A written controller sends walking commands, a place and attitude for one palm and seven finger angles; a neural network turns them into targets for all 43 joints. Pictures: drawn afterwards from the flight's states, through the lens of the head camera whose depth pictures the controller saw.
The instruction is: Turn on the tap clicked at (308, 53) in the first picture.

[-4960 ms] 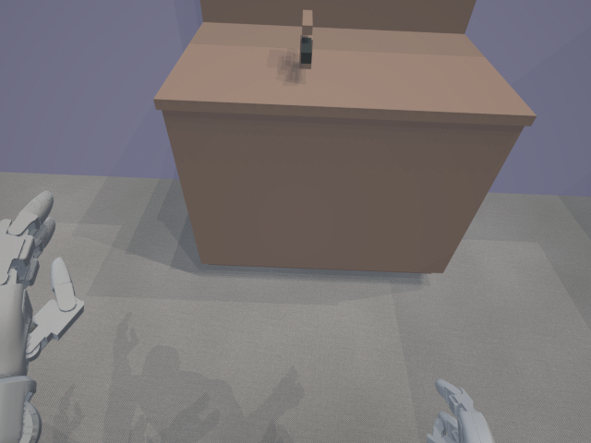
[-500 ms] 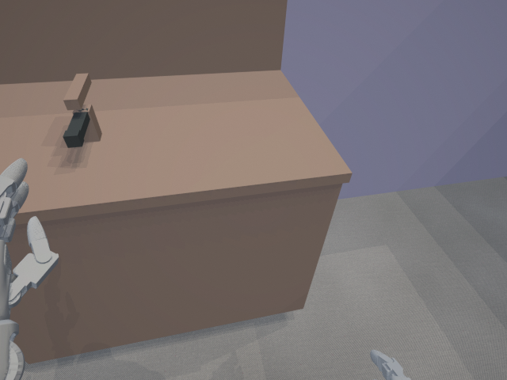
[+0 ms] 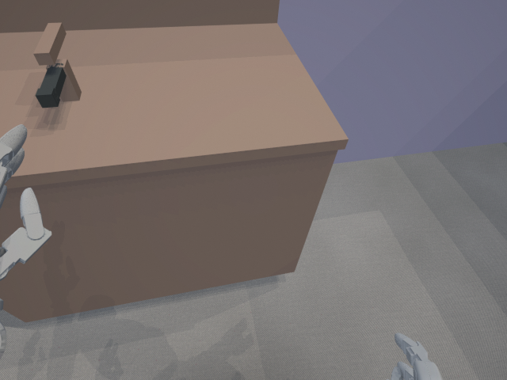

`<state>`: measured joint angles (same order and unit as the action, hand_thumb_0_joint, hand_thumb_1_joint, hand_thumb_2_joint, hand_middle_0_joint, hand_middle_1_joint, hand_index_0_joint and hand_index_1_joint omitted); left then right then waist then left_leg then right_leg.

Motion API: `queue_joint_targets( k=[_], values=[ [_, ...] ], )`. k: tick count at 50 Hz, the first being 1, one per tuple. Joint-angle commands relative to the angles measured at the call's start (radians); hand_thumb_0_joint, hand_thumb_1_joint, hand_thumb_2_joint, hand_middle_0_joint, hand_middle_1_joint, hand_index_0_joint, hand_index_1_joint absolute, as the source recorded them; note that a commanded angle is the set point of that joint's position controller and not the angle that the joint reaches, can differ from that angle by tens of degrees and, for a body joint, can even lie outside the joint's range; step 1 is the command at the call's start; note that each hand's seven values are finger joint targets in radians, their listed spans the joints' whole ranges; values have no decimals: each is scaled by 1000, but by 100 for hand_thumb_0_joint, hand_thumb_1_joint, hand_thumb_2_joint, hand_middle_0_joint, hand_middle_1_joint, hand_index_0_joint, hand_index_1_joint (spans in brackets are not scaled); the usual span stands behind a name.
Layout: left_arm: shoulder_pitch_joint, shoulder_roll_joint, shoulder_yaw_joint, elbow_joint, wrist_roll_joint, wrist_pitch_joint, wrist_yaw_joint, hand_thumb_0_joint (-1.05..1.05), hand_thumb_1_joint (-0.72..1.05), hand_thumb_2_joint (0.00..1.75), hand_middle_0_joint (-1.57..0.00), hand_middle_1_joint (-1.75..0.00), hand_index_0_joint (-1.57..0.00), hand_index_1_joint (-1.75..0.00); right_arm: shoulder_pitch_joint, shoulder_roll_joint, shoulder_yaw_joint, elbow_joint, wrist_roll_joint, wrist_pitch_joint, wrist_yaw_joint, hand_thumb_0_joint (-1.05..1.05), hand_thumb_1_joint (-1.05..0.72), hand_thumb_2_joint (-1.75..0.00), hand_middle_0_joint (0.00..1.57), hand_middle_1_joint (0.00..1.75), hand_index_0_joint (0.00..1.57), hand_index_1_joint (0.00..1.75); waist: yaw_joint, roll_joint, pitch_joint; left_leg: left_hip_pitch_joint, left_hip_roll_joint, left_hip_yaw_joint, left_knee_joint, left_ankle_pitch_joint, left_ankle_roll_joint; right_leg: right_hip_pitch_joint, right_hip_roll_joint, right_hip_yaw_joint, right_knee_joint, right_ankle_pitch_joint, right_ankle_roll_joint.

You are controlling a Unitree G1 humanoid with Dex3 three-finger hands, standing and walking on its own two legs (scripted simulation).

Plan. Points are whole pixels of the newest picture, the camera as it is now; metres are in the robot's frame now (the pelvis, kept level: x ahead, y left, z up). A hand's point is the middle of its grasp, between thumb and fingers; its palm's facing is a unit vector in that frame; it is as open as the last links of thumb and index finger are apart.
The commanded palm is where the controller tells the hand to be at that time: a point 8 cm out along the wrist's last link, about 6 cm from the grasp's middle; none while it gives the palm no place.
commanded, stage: look again from close up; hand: left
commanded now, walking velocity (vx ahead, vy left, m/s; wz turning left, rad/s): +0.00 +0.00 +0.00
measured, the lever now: (48, 97) +0.54 +0.48 +0.11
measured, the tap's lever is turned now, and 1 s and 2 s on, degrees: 0 0 0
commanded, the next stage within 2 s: shuffle to correct the standing spot in 0.24 s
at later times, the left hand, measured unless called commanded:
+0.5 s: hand (10, 227) +0.22 +0.30 +0.18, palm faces +0.46 -0.83 -0.30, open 7.4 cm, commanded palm +0.16 +0.33 +0.18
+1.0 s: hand (79, 159) +0.33 +0.29 +0.17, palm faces +0.29 -0.83 -0.48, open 7.4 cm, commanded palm +0.27 +0.34 +0.18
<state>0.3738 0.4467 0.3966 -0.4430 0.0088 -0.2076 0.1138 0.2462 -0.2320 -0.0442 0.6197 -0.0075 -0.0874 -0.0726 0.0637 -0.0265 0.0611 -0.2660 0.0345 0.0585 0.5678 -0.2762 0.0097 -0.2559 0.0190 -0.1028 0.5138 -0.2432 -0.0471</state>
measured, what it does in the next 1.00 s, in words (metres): walks ahead: right foot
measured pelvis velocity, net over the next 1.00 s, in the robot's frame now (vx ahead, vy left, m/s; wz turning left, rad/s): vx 0.11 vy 0.06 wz -0.01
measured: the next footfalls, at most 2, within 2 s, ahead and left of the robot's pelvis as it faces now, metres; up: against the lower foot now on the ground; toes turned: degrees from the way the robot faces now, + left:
right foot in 0.98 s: +0.21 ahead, -0.01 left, +0.00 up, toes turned -10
left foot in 1.32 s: +0.24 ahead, +0.30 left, +0.00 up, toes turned -4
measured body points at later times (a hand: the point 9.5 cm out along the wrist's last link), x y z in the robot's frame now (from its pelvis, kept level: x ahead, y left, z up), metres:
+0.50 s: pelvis +0.00 +0.05 +0.00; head +0.01 +0.07 +0.45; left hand +0.19 +0.35 +0.19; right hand +0.17 -0.16 -0.07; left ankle +0.02 +0.11 -0.73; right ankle +0.02 -0.08 -0.73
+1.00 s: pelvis +0.11 +0.06 -0.02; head +0.12 +0.07 +0.43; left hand +0.31 +0.33 +0.19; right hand +0.24 -0.18 -0.11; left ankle +0.02 +0.11 -0.71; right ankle +0.17 +0.00 -0.74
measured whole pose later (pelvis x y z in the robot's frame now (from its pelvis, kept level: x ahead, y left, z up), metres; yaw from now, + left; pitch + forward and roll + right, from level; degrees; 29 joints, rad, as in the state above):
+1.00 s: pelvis +0.11 +0.06 -0.02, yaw +0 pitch -2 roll -1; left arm 0.46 0.45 0.39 -0.52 -0.05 -0.23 0.09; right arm 0.28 -0.21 0.00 0.55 0.01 -0.08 -0.01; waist -0.04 0.01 0.07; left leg -0.24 -0.07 0.07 0.87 -0.46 0.06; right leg -0.36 0.00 -0.21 0.63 -0.25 -0.11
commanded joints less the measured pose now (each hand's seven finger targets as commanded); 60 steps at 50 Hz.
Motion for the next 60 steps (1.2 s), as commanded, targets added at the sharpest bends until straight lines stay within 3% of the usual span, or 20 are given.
queue_joint_targets(
  k=[1,4,7,12,17,20,25,32,35,37,38,40,42,46,47,48,49,51,56,60],
  values=[
    [-285,126,75,31,-36,-82,1,0,90,90,-20,-30,-20,-30,-65,-81,-1,-152,23,-117,33,0,-90,-90,20,30,20,30,-30,-15,-122,-42,-35,-42,67,-64,-1,103,-278,356,-246,301,-38],
    [-158,1,-71,-136,-55,-103,2,0,90,90,-20,-30,-20,-30,-75,-96,-7,-155,25,-139,65,0,-90,-90,20,30,20,30,-31,132,-188,118,-20,-66,-129,149,9,104,-171,235,-143,143,-5],
    [-13,69,0,-210,-51,-103,7,0,90,90,-20,-30,-20,-30,-123,-110,3,-187,17,-134,72,0,-90,-90,20,30,20,30,-12,213,-128,-6,98,-218,-307,37,48,97,-63,136,-25,-62,21],
    [-71,212,194,-224,-52,-111,21,0,90,90,-20,-30,-20,-30,-130,-89,21,-224,9,-114,48,0,-90,-90,20,30,20,30,-21,66,-95,-130,113,-216,-352,-67,38,178,-50,97,-24,-7,29],
    [-169,97,92,-208,-52,-125,-2,0,90,90,-20,-30,-20,-30,-119,-77,28,-215,5,-133,45,0,-90,-90,20,30,20,30,-33,178,-100,-71,107,-192,-364,-106,10,160,-42,94,-33,4,25],
    [-144,29,1,-177,-36,-112,-8,0,90,90,-20,-30,-20,-30,-99,-94,20,-194,0,-140,56,0,-90,-90,20,30,20,30,-39,125,-148,-19,78,-173,-302,-156,32,144,-47,93,-62,-33,14],
    [-142,18,-34,-134,-21,-81,-4,0,90,90,-20,-30,-20,-30,-107,-100,21,-188,-1,-121,54,0,-90,-90,20,30,20,30,-43,64,-84,-62,36,-170,-236,-259,59,67,-63,148,-89,-178,-9],
    [-193,132,89,-225,-39,-100,6,0,90,90,-20,-30,-20,-30,-117,-99,18,-199,6,-86,44,0,-90,-90,20,30,20,30,-61,-29,-72,-105,-28,-73,88,-45,29,33,-248,442,-132,-169,-135],
    [-131,117,98,-271,-53,-107,5,0,90,90,-20,-30,-20,-30,-105,-112,10,-203,11,-84,47,0,-90,-90,20,30,20,30,-70,175,-165,148,52,-207,-111,200,49,-68,-70,177,217,75,-37],
    [-110,136,105,-345,-57,-111,-1,0,90,90,-20,-30,-20,-30,-115,-97,5,-222,6,-97,59,0,-90,-90,20,30,20,30,-76,380,-185,482,186,-411,-204,646,56,-412,15,49,517,-266,23],
    [-89,129,99,-352,-50,-109,-1,0,90,90,-20,-30,-20,-30,-97,-90,3,-211,-9,-98,70,0,-90,-90,20,30,20,30,-88,314,-178,544,194,-414,-169,718,63,-487,2,60,581,-281,10],
    [-3,89,82,-297,-55,-79,2,0,90,90,-20,-30,-20,-30,-61,-104,-15,-207,-2,-87,79,0,-90,-90,20,30,20,30,-92,151,-134,498,177,-319,-133,685,91,-523,-14,31,563,-231,9],
    [43,73,80,-273,-58,-61,4,0,90,90,-20,-30,-20,-30,-73,-107,-16,-215,14,-81,80,0,-90,-90,20,30,20,30,-78,142,-110,404,113,-195,-141,680,73,-436,-15,-44,413,-125,15],
    [122,103,121,-199,-73,-57,4,0,90,90,-20,-30,-20,-30,-92,-108,0,-222,12,-49,63,0,-90,-90,20,30,20,30,-44,134,-135,19,63,-69,22,658,6,114,11,-119,48,127,-2],
    [124,122,139,-192,-73,-59,6,0,90,90,-20,-30,-20,-30,-121,-108,2,-231,17,-41,57,0,-90,-90,20,30,20,30,-18,97,-174,-119,42,-50,185,561,-10,315,-21,-85,-26,218,-29],
    [112,155,160,-189,-73,-63,9,0,90,90,-20,-30,-20,-30,-119,-99,-5,-232,25,-36,57,0,-90,-90,20,30,20,30,-7,-72,-269,-323,-13,-10,517,322,-7,530,-219,175,-13,271,-128],
    [71,169,191,-207,-89,-82,5,0,90,90,-20,-30,-20,-30,-131,-111,-21,-250,18,-45,59,0,-90,-90,20,30,20,30,-25,-198,-288,-483,-91,-47,834,-174,16,503,-454,599,-94,376,-244],
    [45,199,236,-221,-76,-100,8,0,90,90,-20,-30,-20,-30,-83,-111,-17,-209,-5,-32,66,0,-90,-90,20,30,20,30,-59,-31,-120,-512,18,-194,906,-174,-9,186,-506,699,-227,26,-244],
    [-49,120,109,-309,-57,-104,-7,0,90,90,-20,-30,-20,-30,-101,-82,11,-160,3,-30,82,0,-90,-90,20,30,20,30,-66,-7,-113,-276,80,-93,593,50,-16,-94,-322,214,-223,53,-116],
    [-56,127,93,-308,-52,-78,13,0,90,90,-20,-30,-20,-30,-104,-66,11,-152,-9,-79,43,0,-90,-90,20,30,20,30,-36,-70,-129,-16,13,80,175,87,-2,-118,-278,146,-178,-73,-75]
  ],
)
